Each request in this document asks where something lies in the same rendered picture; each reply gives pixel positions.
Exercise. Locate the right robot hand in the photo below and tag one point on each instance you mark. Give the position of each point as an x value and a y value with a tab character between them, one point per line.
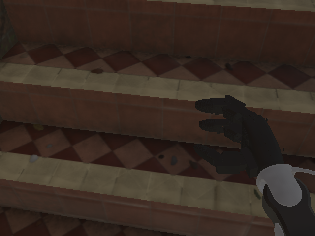
259	146

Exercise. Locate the right robot forearm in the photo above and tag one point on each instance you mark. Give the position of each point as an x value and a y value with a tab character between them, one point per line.
286	201

